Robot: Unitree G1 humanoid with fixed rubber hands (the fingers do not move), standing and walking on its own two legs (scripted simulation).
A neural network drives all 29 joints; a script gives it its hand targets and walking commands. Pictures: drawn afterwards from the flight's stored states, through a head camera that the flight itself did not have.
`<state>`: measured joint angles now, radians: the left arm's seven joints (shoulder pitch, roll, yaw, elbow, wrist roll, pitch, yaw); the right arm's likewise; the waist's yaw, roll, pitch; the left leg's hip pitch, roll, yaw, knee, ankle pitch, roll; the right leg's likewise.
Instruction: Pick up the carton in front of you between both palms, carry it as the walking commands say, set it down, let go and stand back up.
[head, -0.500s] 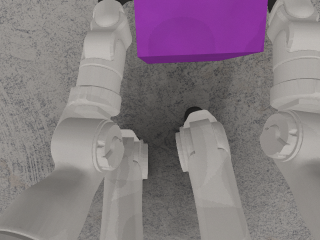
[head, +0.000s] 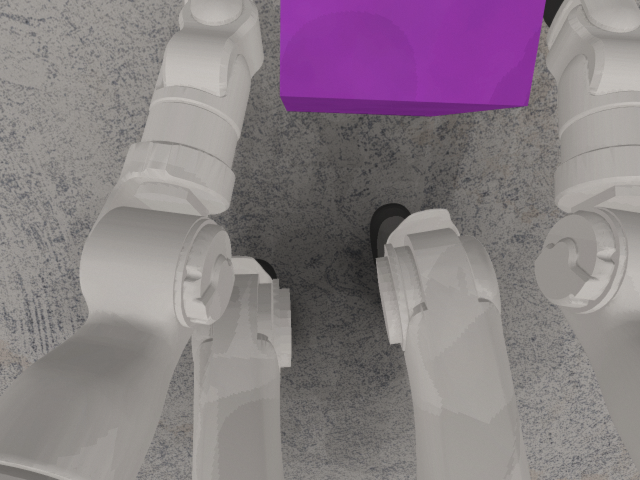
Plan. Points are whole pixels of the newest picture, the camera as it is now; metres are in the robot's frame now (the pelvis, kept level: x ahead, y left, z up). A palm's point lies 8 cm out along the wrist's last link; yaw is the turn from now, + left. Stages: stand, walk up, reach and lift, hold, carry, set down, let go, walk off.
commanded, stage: set down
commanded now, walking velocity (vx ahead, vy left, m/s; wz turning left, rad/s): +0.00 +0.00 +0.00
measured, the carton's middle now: (383, 11) +0.51 -0.17 -0.27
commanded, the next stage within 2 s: let go in 1.98 s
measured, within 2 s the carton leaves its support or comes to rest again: rests again in 0.02 s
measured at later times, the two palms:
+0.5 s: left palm out of the picture +0.56 -0.01 -0.19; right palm out of the picture +0.48 -0.32 -0.19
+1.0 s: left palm out of the picture +0.57 +0.00 -0.19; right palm out of the picture +0.48 -0.37 -0.19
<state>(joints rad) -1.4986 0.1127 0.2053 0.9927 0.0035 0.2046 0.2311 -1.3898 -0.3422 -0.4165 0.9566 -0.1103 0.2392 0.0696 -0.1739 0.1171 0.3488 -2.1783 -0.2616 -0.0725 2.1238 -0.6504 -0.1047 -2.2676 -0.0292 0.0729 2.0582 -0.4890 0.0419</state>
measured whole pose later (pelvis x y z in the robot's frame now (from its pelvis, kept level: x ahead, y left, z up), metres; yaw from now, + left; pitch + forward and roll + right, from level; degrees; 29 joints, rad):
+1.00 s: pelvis -0.01 -0.01 -0.02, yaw -2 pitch +33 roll +2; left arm -1.54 0.28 0.00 0.96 -0.18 0.16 0.18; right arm -1.52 -0.57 -0.29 1.20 0.19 0.05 0.07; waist -0.14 0.04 0.51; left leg -2.13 -0.14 -0.04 2.21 -0.67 -0.09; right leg -2.25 -0.05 0.02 2.13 -0.47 -0.02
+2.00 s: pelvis +0.03 -0.02 +0.22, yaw -5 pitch +44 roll +5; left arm -1.19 0.14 0.25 0.78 0.04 0.26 0.15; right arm -1.18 -0.41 -0.40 0.90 -0.02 0.19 0.12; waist -0.10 0.05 0.01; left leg -1.58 -0.08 -0.04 1.28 -0.46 -0.05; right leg -1.70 0.03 0.08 1.24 -0.30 0.00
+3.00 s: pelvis +0.13 +0.00 +0.38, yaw -8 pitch +1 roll -1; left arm 0.21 0.21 0.05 0.46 0.01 0.04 -0.04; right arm 0.24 -0.21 -0.04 0.43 0.00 0.05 0.07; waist -0.01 0.02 0.07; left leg -0.14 -0.03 -0.08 0.45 -0.32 0.02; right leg -0.23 0.02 0.06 0.40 -0.18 0.02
